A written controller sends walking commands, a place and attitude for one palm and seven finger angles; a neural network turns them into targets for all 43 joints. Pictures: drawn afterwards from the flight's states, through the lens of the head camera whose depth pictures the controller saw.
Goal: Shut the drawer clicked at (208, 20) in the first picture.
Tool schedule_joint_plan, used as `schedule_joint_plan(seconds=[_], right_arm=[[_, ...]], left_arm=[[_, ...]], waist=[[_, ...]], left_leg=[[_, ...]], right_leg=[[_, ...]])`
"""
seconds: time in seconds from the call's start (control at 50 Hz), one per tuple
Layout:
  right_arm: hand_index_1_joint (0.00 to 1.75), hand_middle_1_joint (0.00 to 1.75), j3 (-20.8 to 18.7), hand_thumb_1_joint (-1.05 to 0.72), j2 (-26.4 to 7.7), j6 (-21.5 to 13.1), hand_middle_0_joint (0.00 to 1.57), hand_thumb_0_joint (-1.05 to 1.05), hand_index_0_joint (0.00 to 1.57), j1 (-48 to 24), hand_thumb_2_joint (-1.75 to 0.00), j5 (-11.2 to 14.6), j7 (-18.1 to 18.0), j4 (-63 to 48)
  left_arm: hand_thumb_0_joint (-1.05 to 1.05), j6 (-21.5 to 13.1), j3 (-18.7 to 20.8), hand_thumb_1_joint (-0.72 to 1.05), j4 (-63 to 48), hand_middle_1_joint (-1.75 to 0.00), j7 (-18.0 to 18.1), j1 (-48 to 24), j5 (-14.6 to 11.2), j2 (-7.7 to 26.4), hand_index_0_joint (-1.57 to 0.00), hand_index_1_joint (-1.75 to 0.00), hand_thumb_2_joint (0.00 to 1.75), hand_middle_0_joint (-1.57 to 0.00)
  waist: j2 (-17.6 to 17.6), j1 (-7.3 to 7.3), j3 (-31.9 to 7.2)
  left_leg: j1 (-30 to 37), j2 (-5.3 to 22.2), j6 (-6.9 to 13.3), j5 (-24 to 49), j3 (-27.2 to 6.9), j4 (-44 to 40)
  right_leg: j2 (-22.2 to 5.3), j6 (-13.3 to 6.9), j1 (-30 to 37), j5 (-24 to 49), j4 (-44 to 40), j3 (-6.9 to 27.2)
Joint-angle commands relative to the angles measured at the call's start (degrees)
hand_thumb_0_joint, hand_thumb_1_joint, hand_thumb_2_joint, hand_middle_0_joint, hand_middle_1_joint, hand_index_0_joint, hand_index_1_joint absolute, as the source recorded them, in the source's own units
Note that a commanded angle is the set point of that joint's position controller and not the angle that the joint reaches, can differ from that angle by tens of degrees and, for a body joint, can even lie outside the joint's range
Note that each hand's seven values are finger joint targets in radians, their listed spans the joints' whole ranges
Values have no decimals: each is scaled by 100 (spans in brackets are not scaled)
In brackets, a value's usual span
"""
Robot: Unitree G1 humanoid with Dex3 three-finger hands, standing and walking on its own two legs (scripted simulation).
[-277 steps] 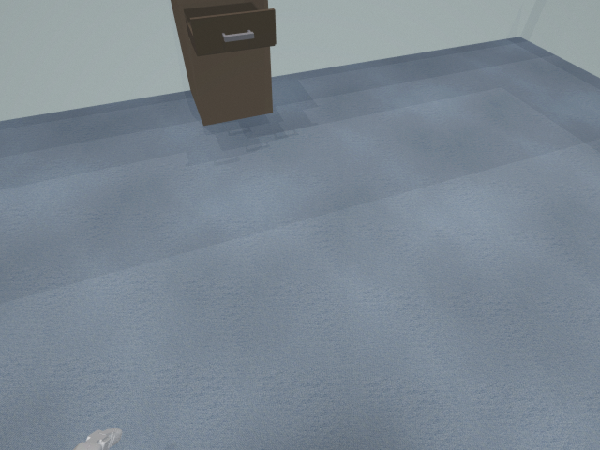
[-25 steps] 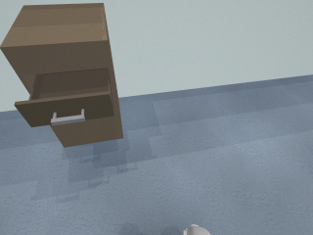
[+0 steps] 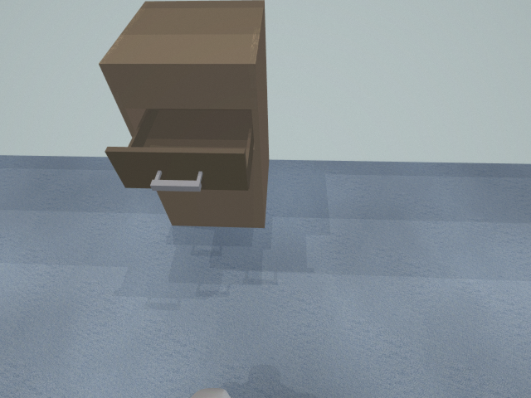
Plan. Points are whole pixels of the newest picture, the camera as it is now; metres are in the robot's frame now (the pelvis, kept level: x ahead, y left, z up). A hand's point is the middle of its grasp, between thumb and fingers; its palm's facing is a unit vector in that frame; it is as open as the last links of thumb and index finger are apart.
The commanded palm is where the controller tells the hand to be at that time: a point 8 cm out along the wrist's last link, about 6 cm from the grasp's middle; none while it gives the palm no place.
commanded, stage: take the last steps up to it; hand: left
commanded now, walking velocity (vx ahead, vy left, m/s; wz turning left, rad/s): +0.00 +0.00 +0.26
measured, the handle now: (177, 180) +0.68 +0.31 -0.20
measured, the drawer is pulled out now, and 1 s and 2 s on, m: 0.19 0.19 0.19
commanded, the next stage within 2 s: come to a stop and stand still in 1.26 s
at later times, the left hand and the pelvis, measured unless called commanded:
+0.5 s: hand out of the picture +0.05 +0.23 -0.17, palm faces +0.09 -0.97 -0.20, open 7.4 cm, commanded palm none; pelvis +0.02 +0.03 +0.00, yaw +4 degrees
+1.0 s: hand out of the picture +0.06 +0.15 -0.16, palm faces +0.22 -0.96 -0.17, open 7.4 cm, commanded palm none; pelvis +0.15 +0.01 +0.00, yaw +7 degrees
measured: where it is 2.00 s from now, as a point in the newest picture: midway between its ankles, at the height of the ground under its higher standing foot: (254, 378)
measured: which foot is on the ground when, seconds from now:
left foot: up 0.00-0.10, down 0.12-0.60, up 0.62-1.00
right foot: down 0.00-0.12, up 0.14-0.58, down 0.60-1.00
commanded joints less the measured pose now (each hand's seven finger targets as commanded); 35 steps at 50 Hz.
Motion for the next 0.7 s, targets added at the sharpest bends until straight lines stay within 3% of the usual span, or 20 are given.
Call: schedule_joint_plan(seconds=[0.0, 0.04, 0.06, 0.08, 0.1, 0.12, 0.14, 0.18, 0.22, 0.28, 0.38, 0.46, 0.52, 0.54, 0.56, 0.58, 0.6, 0.62, 0.64, 0.68], right_arm=[[30, 30, 60, -90, -150, -188, 20, 0, 20, -124, -90, 35, -1, -477], [30, 30, 64, -90, -199, -234, 20, 0, 20, 129, -90, 33, -16, -367], [30, 30, 28, -90, -414, -295, 20, 0, 20, 382, -90, 19, -24, -304], [30, 30, -76, -90, -940, -358, 20, 0, 20, 508, -90, -36, -58, -309], [30, 30, -129, -90, -1322, -324, 20, 0, 20, 683, -90, -49, -106, -296], [30, 30, -85, -90, -1232, -298, 20, 0, 20, 616, -90, -93, -123, -248], [30, 30, -36, -90, -1048, -349, 20, 0, 20, 535, -90, -95, -162, -224], [30, 30, 42, -90, -767, -396, 20, 0, 20, 267, -90, -60, -199, -245], [30, 30, 89, -90, -632, -498, 20, 0, 20, 374, -90, -32, -200, -195], [30, 30, 92, -90, -554, -594, 20, 0, 20, 798, -90, -16, -212, -12], [30, 30, 47, -90, -507, -633, 20, 0, 20, 1190, -90, -46, -215, 187], [30, 30, 8, -90, -570, -623, 20, 0, 20, 1182, -90, -88, -194, 287], [30, 30, 29, -90, -508, -597, 20, 0, 20, 999, -90, -73, -184, 346], [30, 30, 54, -90, -392, -600, 20, 0, 20, 970, -90, -50, -168, 366], [30, 30, 102, -90, -185, -628, 20, 0, 20, 945, -90, -15, -155, 339], [30, 30, 168, -90, 135, -654, 20, 0, 20, 907, -90, 14, -109, 180], [30, 30, 123, -90, -147, -629, 20, 0, 20, 544, -90, -41, -70, 34], [30, 30, 49, -90, -205, -615, 20, 0, 20, 640, -90, -52, -36, 114], [30, 30, 28, -90, -136, -580, 20, 0, 20, 684, -90, -56, -20, 193], [30, 30, 33, -90, 12, -533, 20, 0, 20, 961, -90, -83, 11, 425]], left_arm=[[0, -17, 354, 90, -130, -30, 57, 294, 41, 1356, -20, -30, 90, -20], [0, 22, 353, 90, -62, -30, 43, 227, -5, 1319, -20, -30, 90, -20], [0, 52, 343, 90, -78, -30, 39, 202, -63, 1207, -20, -30, 90, -20], [0, 94, 273, 90, -180, -30, 16, 310, -112, 888, -20, -30, 90, -20], [0, 117, 150, 90, -311, -30, 9, -4, -100, 647, -20, -30, 90, -20], [0, 139, 181, 90, -292, -30, 6, -110, -65, 769, -20, -30, 90, -20], [0, 154, 185, 90, -199, -30, -12, -108, -7, 728, -20, -30, 90, -20], [0, 126, 203, 90, 42, -30, -115, -104, 10, 776, -20, -30, 90, -20], [0, 65, 165, 90, 216, -30, -177, 142, 15, 708, -20, -30, 90, -20], [0, 1, 121, 90, 293, -30, -188, 86, 6, 671, -20, -30, 90, -20], [0, -21, 93, 90, 229, -30, -197, -272, 6, 541, -20, -30, 90, -20], [0, -67, 96, 90, 136, -30, -220, -461, -17, 464, -20, -30, 90, -20], [0, -126, 141, 90, 372, -30, -223, 142, -12, 425, -20, -30, 90, -20], [0, -165, 173, 90, 491, -30, -201, 501, -1, 545, -20, -30, 90, -20], [0, -239, 243, 90, 641, -30, -161, 1023, 30, 791, -20, -30, 90, -20], [0, -289, 350, 90, 761, -30, -114, 1556, 46, 1307, -20, -30, 90, -20], [0, -270, 344, 90, 775, -30, -68, 1809, -51, 1395, -20, -30, 90, -20], [0, -314, 330, 90, 705, -30, -53, 1367, -67, 1235, -20, -30, 90, -20], [0, -318, 299, 90, 624, -30, -34, 1027, -72, 1031, -20, -30, 90, -20], [0, -387, 172, 90, 512, -30, -30, 600, -70, 597, -20, -30, 90, -20]], waist=[[-1314, 161, -582], [-1165, -2, -723], [-656, -166, -880], [898, -227, -1032], [1788, -372, -847], [1165, -334, -768], [1384, -277, -635], [1206, -167, -126], [905, -100, -149], [721, -169, -205], [609, -263, 59], [769, -248, 204], [501, 75, 128], [98, 245, 43], [-549, 477, -88], [-1977, 649, -160], [-1428, 744, -52], [-1207, 475, 88], [-1099, 309, 252], [-586, -10, 384]], left_leg=[[312, -154, 79, 47, 320, -977], [1012, -183, 128, 856, 381, -2054], [1676, 55, 204, 1543, 198, -2837], [2355, 1206, 623, 2651, -1224, -3229], [2067, 2049, 1269, 3888, -2126, -3432], [1783, 2096, 1544, 3133, -1861, -3417], [1627, 1800, 1457, 2320, -1688, -3641], [1485, 1354, 1292, 1440, -1411, -3781], [1655, 1102, 1248, 1525, -1142, -3853], [2028, 1086, 1356, 1914, -1106, -3886], [1907, 1217, 1487, 1082, -1289, -4140], [1403, 1300, 1483, 394, -1399, -4144], [567, 1043, 1223, -49, -1106, -3627], [114, 757, 1052, -267, -934, -3129], [-547, 299, 814, -417, -461, -2072], [-1543, -339, 569, -654, 306, -431], [-1675, -140, 594, -764, -93, 550], [-1621, 72, 619, -154, -316, 1013], [-1565, 172, 604, 192, -274, 1262], [-1241, 377, 470, 951, -276, 1283]], right_leg=[[-1269, -660, 536, 2395, -628, 1009], [-1078, -368, 357, 2018, -233, 788], [-926, -89, -12, 1602, 287, 570], [-269, 324, -1040, -39, 1246, 244], [119, 502, -1596, -2171, 2067, 516], [49, 387, -1525, -2071, 2633, 902], [80, 364, -1697, -1887, 2912, 971], [99, 337, -2025, -1052, 3348, 1109], [141, 367, -2013, -619, 3330, 1028], [156, 401, -2008, -586, 2934, 976], [113, 372, -1912, -592, 2078, 964], [200, 276, -1263, -749, 1187, 882], [468, 239, 147, -228, 290, 698], [484, 192, 864, -113, -135, 779], [-55, 46, 1627, -885, -682, 1496], [-1391, -491, 2105, -1826, -1674, 3414], [-1829, -866, 1553, -2392, -2238, 4143], [-1637, -859, 1055, -2755, -2366, 3909], [-1542, -815, 762, -2605, -2383, 3658], [-1129, -636, 264, -1365, -2303, 2518]])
